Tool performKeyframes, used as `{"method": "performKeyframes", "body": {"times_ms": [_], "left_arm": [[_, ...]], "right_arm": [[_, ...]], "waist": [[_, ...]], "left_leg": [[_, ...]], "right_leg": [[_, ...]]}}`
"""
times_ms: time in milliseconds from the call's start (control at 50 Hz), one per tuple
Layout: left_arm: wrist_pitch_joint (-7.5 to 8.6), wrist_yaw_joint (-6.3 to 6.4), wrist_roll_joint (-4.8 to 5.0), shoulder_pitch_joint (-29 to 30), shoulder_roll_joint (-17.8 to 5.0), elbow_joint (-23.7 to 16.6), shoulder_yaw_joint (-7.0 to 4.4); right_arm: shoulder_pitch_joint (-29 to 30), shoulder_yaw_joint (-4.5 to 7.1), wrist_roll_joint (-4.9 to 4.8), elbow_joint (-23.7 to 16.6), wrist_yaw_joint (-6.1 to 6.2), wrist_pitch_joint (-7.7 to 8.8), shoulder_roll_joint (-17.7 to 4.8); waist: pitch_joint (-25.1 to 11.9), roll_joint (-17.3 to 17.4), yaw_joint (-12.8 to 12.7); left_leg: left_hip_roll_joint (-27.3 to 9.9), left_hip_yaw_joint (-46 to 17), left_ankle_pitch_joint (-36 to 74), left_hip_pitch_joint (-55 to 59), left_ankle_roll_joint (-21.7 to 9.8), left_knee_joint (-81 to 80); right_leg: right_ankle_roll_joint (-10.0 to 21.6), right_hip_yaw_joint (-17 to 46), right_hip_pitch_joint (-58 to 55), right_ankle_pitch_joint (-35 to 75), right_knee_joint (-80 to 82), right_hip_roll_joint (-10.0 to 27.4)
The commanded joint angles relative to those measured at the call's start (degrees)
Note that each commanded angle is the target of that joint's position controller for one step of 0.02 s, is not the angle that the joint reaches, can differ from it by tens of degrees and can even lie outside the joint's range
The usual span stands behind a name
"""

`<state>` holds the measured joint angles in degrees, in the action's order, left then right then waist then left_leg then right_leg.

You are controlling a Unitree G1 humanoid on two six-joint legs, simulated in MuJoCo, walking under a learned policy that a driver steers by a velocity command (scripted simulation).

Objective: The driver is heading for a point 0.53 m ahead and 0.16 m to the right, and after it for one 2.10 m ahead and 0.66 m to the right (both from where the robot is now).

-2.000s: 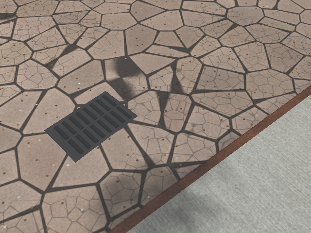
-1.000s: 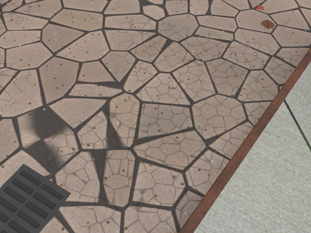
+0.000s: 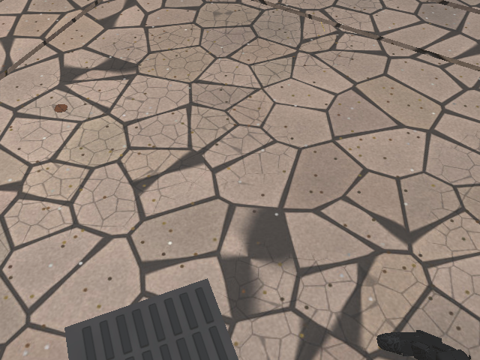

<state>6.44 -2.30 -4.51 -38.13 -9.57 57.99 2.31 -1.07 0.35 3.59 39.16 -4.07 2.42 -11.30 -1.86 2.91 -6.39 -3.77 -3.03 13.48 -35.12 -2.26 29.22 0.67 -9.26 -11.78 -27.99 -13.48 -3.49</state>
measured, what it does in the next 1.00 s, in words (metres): goes down, turning right: left foot 0.09 m lower, then right foot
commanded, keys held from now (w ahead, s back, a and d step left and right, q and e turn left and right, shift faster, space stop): w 0.04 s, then w+e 0.96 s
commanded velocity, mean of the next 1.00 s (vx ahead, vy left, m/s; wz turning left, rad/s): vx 0.49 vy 0.00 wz -0.39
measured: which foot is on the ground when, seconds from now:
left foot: up 0.00-0.10, down 0.12-0.60, up 0.62-1.00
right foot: down 0.00-0.12, up 0.14-0.58, down 0.60-1.00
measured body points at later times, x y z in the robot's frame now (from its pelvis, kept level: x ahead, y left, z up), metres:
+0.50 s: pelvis +0.33 +0.04 -0.07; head +0.35 +0.03 +0.38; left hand +0.56 +0.25 -0.16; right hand +0.30 -0.23 -0.21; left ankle +0.22 +0.13 -0.80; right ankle +0.49 -0.11 -0.75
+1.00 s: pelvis +0.62 -0.03 -0.06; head +0.65 -0.06 +0.39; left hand +0.79 +0.21 -0.16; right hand +0.72 -0.34 -0.14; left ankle +0.83 +0.04 -0.77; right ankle +0.51 -0.08 -0.80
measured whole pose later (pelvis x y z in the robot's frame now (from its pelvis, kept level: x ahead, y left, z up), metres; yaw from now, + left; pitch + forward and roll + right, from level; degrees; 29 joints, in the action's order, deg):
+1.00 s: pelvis +0.62 -0.03 -0.06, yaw -28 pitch +3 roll +0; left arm 2.3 0.6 1.6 -20.3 -15.8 40.6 -4.5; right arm -0.1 2.0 -0.3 40.7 -0.6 5.5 -15.3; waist 1.2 2.0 -4.8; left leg -1.3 -6.5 -1.0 -33.4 3.0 31.2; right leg 4.3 10.5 8.9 -17.9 -24.6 -6.8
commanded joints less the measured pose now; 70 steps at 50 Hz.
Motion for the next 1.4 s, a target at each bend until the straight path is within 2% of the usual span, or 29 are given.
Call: {"method": "performKeyframes", "body": {"times_ms": [20,40,100,120,140,160,180,220,260,300,340,500,560,600,620,640,660,680,720,780,880,980,1060,1080,1100,1120,1160,1240,1400], "left_arm": [[0.15,0.69,0.14,-2.0,-6.7,1.1,-1.23],[-2.46,3.18,8.87,6.0,-15.7,-1.5,-5.23],[-4.17,4.40,6.43,3.8,-15.2,-0.7,-5.69],[-3.53,3.90,5.55,5.0,-11.0,-1.8,-4.81],[-1.31,2.84,3.92,-2.7,-2.2,-1.7,-3.01],[1.52,1.66,6.87,-8.3,-5.8,-1.3,-3.46],[1.93,1.81,9.56,-2.1,-9.2,-4.3,-4.63],[-0.30,4.27,8.27,10.9,-9.0,-8.2,-5.07],[-2.74,4.62,6.72,7.4,-5.8,-7.8,-5.06],[-3.35,4.46,7.36,11.6,-5.5,-9.9,-5.90],[-2.82,4.16,6.14,16.8,-6.6,-12.1,-6.42],[-2.51,-0.29,5.77,35.6,-6.7,-20.6,-5.44],[-2.57,-1.41,5.60,35.1,-8.6,-22.7,-6.34],[-2.76,-1.31,5.55,23.4,-12.3,-20.6,-8.31],[-3.05,-0.25,5.22,13.2,-17.7,-18.5,-10.44],[-2.81,0.22,6.22,14.1,-23.0,-18.9,-11.20],[-2.78,0.81,5.62,11.0,-18.3,-19.5,-10.03],[-2.49,1.27,4.97,14.9,-16.1,-20.0,-9.42],[-2.20,1.26,5.35,23.3,-13.1,-22.1,-8.44],[-2.12,1.67,5.46,25.8,-12.2,-23.1,-8.04],[-3.10,3.27,5.96,21.0,-15.2,-21.7,-9.09],[-3.62,3.15,6.37,17.1,-14.5,-20.4,-9.01],[-3.71,3.37,5.86,19.7,-11.5,-21.8,-8.14],[-3.43,3.23,5.02,19.3,-7.7,-23.0,-6.79],[-3.06,3.26,6.90,11.4,-6.9,-24.6,-6.29],[-3.30,3.58,7.35,11.8,-12.9,-22.5,-7.34],[-3.71,3.65,5.77,20.2,-14.0,-23.2,-7.83],[-3.38,2.72,5.84,21.9,-10.1,-23.9,-7.26],[-2.06,1.25,5.42,35.3,-7.1,-27.2,-5.11]], "right_arm": [[8.9,0.10,0.34,-4.8,0.07,-0.24,-2.1],[10.4,1.62,-8.51,-6.1,-0.18,1.92,-6.5],[-10.4,4.11,-6.48,0.8,0.96,3.38,-10.1],[-22.6,4.97,-5.15,4.7,1.85,2.92,-13.0],[-26.8,4.20,-2.35,6.0,2.53,2.83,-14.9],[-30.7,4.47,-2.34,6.1,2.45,1.88,-15.2],[-29.2,5.53,-2.80,7.0,2.20,1.20,-15.7],[-15.3,3.85,-4.01,6.7,2.63,1.96,-9.4],[-9.4,3.30,-3.40,6.8,1.59,3.41,-7.7],[-7.8,2.92,-3.11,8.8,1.53,4.62,-6.4],[-8.8,2.96,-2.12,10.1,2.71,5.09,-7.1],[-16.5,4.33,-4.28,13.0,5.61,2.13,-12.5],[-16.1,4.95,-3.87,11.9,6.23,0.28,-14.7],[-13.8,5.22,-3.91,10.3,6.63,-0.57,-15.7],[-12.7,4.80,-3.77,8.6,6.70,0.00,-15.0],[-20.5,1.82,-1.56,6.8,4.57,2.07,-5.7],[-14.4,2.80,-3.60,5.9,2.91,5.02,-10.9],[-8.2,3.42,-5.77,3.6,2.37,6.39,-12.7],[-7.3,3.40,-4.12,3.4,3.11,6.51,-11.6],[-9.9,3.94,-3.19,2.6,3.67,4.26,-10.7],[0.3,2.36,-2.92,-0.8,4.13,3.28,-6.7],[4.8,3.38,-4.23,-3.2,3.50,4.06,-9.8],[-6.4,5.70,-3.68,-1.0,3.61,5.61,-13.5],[-15.7,6.67,-2.93,-0.2,4.06,5.70,-17.0],[-19.4,7.53,-2.48,1.8,3.55,4.88,-20.4],[-17.0,6.41,-3.54,0.4,3.31,4.68,-14.7],[-13.4,4.99,-3.24,0.0,3.30,4.05,-10.6],[-13.1,4.25,-3.12,2.7,3.02,4.32,-8.6],[-17.6,4.87,-4.78,7.0,3.47,3.22,-13.5]], "waist": [[11.7,-2.2,1.9],[18.8,-2.3,3.9],[1.2,-3.3,11.7],[-6.4,-2.5,16.3],[-17.5,15.6,12.0],[-31.2,14.2,13.6],[-30.3,9.5,13.7],[-8.9,-5.1,8.9],[-4.4,-5.8,3.6],[2.7,-0.2,2.1],[5.7,1.6,2.9],[5.6,-3.3,8.5],[2.6,-0.8,6.6],[-3.4,0.9,0.0],[-8.9,-4.6,-4.6],[-15.2,-18.8,2.9],[-20.7,-12.8,-1.6],[-11.2,-9.2,-1.0],[-2.6,0.4,4.8],[-1.4,-1.6,8.4],[0.3,-6.1,4.6],[-0.3,-8.8,2.7],[-4.6,-10.5,9.2],[-12.2,-3.0,12.5],[-16.8,17.7,8.4],[-11.4,9.7,9.6],[-2.0,0.3,10.0],[1.3,2.9,7.3],[3.1,1.7,10.7]], "left_leg": [[-0.7,0.5,-4.7,-7.1,-1.3,-4.4],[1.9,0.9,-7.1,-4.1,-1.6,-4.7],[3.4,2.6,-2.0,24.6,-4.0,-7.1],[-4.2,-2.4,10.9,48.2,-5.7,-1.0],[-14.8,-12.2,44.1,71.5,-7.6,16.5],[-19.6,-22.7,44.9,76.3,-14.5,13.4],[-21.3,-27.8,14.1,70.6,-19.5,1.5],[-17.9,-20.3,-0.9,43.3,-16.3,-9.3],[-16.1,-13.5,1.4,26.5,-13.7,-12.7],[-11.1,-4.2,0.1,17.9,-8.4,-17.0],[-6.3,4.2,5.2,13.9,-7.0,-19.2],[-10.7,8.9,11.6,37.0,-4.5,-15.9],[-10.9,11.7,31.7,41.4,-3.4,-6.7],[-9.4,13.1,38.6,36.7,-2.9,10.9],[-5.5,13.7,22.1,24.4,-1.0,29.0],[7.6,7.9,-43.0,-2.9,2.4,50.7],[7.5,-4.0,-45.2,-11.0,0.7,55.5],[4.5,-4.4,-39.5,-15.1,-0.5,52.2],[0.5,-3.1,-33.8,-8.3,0.4,41.5],[-1.1,-1.6,-31.4,-0.1,3.5,32.9],[2.5,1.0,-15.0,5.9,6.2,10.8],[4.6,-1.7,-13.4,8.9,5.1,0.6],[1.7,-2.9,-18.1,25.7,0.1,-4.1],[-9.2,-13.8,-21.6,40.4,-3.8,-4.4],[-20.1,-41.3,-36.4,54.3,-12.9,-10.6],[-19.9,-42.4,-46.7,51.2,-11.9,-12.5],[-14.5,-26.1,-34.6,38.4,-8.6,-13.3],[-8.9,-12.7,-17.9,29.8,-9.1,-17.0],[-7.3,-1.6,-6.7,30.4,-8.5,-18.9]], "right_leg": [[9.7,8.1,-1.8,37.2,2.0,15.6],[6.1,8.3,7.3,45.2,-5.1,17.5],[3.7,8.6,9.5,57.0,-31.5,14.9],[1.6,7.4,27.8,35.6,-52.0,9.6],[0.5,12.6,50.7,-13.7,-77.7,1.4],[1.1,25.0,54.0,-14.5,-83.0,0.9],[-0.4,21.7,56.6,-9.2,-82.2,3.6],[-2.9,13.3,58.7,2.0,-79.9,8.9],[-2.0,15.1,50.3,8.7,-76.4,12.3],[-0.4,17.4,49.4,14.7,-64.5,13.6],[-0.5,15.0,46.1,23.9,-51.1,11.3],[4.0,9.2,53.8,31.1,-25.6,8.1],[6.6,4.0,48.2,21.6,-24.9,3.5],[9.6,2.9,31.2,19.7,-21.8,-0.3],[13.1,13.8,13.5,24.6,-17.3,4.7],[24.9,45.0,-9.4,20.8,-14.5,19.9],[25.6,56.2,-13.5,11.3,-6.3,21.3],[22.0,49.1,-6.7,11.9,-3.9,20.0],[18.7,38.1,11.3,26.2,-2.3,16.2],[17.4,30.0,22.4,35.7,-0.5,11.9],[13.5,23.2,30.0,32.1,-1.4,6.6],[11.3,30.7,24.1,21.0,-6.3,9.1],[7.5,32.1,24.8,22.1,-19.4,6.7],[5.0,26.0,32.5,12.6,-36.5,2.6],[2.0,20.3,51.8,-6.9,-52.0,-2.6],[1.0,21.5,58.0,-3.6,-59.7,2.0],[0.3,19.1,56.5,6.0,-60.3,5.0],[0.3,16.8,51.8,10.2,-52.7,7.6],[-0.7,10.3,48.6,26.5,-26.6,8.1]]}}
